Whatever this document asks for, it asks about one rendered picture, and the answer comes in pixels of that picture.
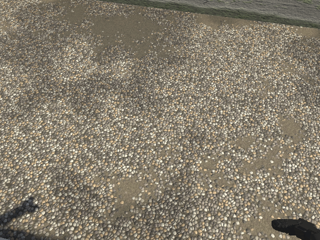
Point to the right robot hand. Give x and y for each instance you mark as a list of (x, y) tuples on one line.
[(300, 228)]

